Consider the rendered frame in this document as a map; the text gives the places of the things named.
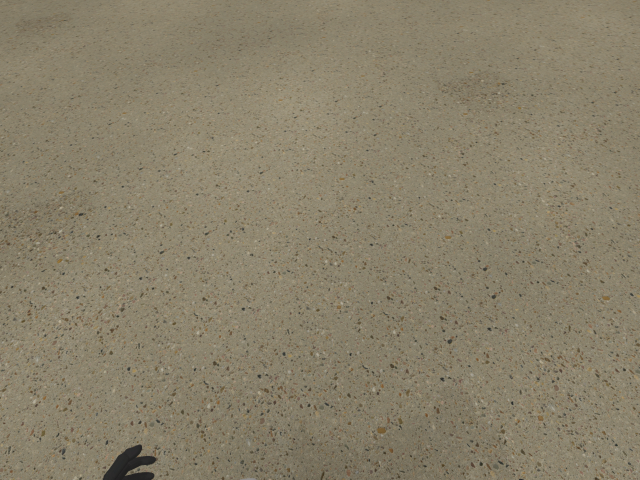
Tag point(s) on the left robot hand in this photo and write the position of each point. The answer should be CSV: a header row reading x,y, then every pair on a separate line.
x,y
128,461

